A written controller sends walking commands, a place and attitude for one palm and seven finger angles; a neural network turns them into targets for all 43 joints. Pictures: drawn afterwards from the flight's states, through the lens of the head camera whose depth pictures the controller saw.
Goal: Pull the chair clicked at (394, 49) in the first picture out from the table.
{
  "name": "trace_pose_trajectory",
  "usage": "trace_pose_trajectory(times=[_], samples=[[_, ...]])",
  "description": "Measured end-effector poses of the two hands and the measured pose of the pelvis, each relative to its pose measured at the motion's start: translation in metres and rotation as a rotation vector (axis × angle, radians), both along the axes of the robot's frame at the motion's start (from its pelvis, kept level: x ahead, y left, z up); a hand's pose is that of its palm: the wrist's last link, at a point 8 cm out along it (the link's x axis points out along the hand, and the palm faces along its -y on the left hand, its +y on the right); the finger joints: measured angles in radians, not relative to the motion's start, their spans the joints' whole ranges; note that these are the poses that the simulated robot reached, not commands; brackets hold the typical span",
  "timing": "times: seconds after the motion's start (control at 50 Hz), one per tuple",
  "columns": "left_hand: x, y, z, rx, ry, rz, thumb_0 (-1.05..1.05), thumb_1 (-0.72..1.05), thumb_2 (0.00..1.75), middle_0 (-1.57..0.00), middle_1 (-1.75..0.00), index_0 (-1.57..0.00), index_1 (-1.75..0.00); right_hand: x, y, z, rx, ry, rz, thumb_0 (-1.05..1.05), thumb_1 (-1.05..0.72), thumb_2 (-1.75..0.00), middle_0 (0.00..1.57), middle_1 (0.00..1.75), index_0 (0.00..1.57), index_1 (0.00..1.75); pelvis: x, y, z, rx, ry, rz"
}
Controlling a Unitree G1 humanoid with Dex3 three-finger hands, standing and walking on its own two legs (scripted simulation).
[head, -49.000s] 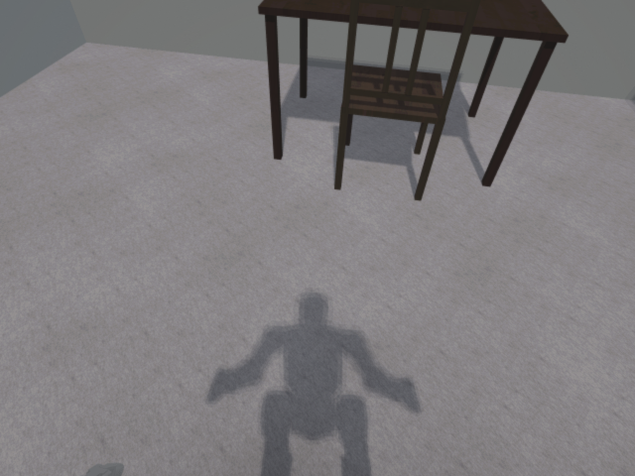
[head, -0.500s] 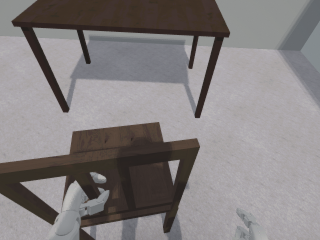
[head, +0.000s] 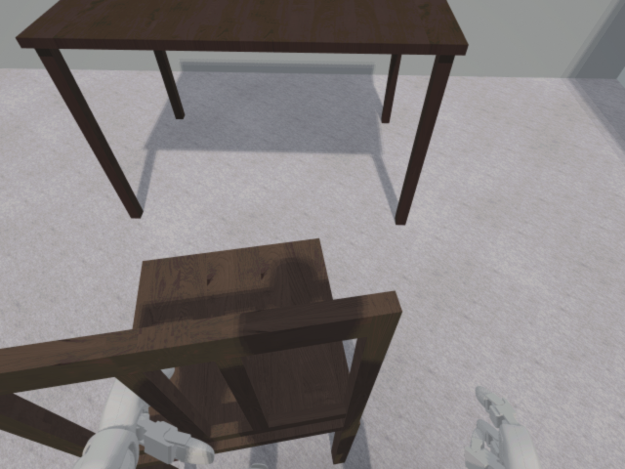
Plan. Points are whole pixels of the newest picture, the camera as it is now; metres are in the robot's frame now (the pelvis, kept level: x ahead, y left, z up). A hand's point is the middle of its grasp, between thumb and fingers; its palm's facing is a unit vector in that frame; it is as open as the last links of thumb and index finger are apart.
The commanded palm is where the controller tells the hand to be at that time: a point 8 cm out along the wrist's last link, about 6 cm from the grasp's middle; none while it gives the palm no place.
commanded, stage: open the thumb and straighten the fingers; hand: left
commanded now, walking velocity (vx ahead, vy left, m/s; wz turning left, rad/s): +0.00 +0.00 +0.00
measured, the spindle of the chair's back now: (174, 407) +0.21 +0.19 -0.04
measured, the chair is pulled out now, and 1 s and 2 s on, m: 0.72 0.72 0.71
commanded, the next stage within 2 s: draw the fingers out of the gap in 0.08 s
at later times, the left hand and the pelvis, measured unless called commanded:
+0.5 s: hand (167, 457) +0.16 +0.18 -0.03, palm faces +0.08 -0.98 -0.19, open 17.5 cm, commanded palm +0.13 +0.23 -0.01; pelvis -0.01 +0.00 -0.01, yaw +1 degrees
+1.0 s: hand out of the picture +0.09 +0.17 -0.03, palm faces +0.09 -0.98 -0.17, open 17.5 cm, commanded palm +0.04 +0.22 -0.01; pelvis -0.01 +0.00 -0.02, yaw +1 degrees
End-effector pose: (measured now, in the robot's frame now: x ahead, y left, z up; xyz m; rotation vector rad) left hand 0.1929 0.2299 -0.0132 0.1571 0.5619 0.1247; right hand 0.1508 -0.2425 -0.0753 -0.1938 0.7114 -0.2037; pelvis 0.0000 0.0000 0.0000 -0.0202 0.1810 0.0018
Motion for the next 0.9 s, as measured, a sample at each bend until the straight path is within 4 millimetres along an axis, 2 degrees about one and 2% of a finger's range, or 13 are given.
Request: trace_pose_trajectory(times=[0.1, 0.24, 0.52, 0.9], samples=[[-0.005, -0.002, 0.004, 0.003, -0.004, -0.009, -0.01, -0.53, 0.20, -0.06, -0.17, -0.06, -0.17, 0.003, -0.002, 0.001, -0.002, -0.010, -0.006, 0.02, -0.90, -0.90, 0.20, 0.30, 0.20, 0.30, 0.003, -0.001, -0.001, -0.002, 0.002, 0.004], [-0.014, -0.006, 0.000, 0.000, 0.006, -0.008, -0.01, -0.54, 0.20, -0.02, -0.04, -0.02, -0.04, 0.002, -0.006, 0.001, -0.018, -0.009, -0.007, 0.02, -0.90, -0.90, 0.20, 0.30, 0.20, 0.30, 0.000, -0.002, -0.003, -0.002, 0.004, 0.009], [-0.062, -0.001, 0.002, 0.006, 0.029, 0.016, -0.01, -0.54, 0.20, -0.01, 0.00, -0.01, 0.00, -0.003, -0.003, 0.000, -0.009, -0.044, -0.028, 0.02, -0.90, -0.90, 0.20, 0.30, 0.20, 0.30, -0.007, -0.002, -0.008, -0.010, 0.000, 0.016], [-0.114, -0.013, 0.004, -0.015, 0.048, 0.015, -0.01, -0.54, 0.20, -0.01, 0.00, -0.01, 0.00, 0.009, 0.010, 0.000, 0.019, -0.111, -0.031, 0.02, -0.90, -0.90, 0.20, 0.30, 0.20, 0.30, -0.014, 0.000, -0.019, -0.018, 0.010, 0.021]])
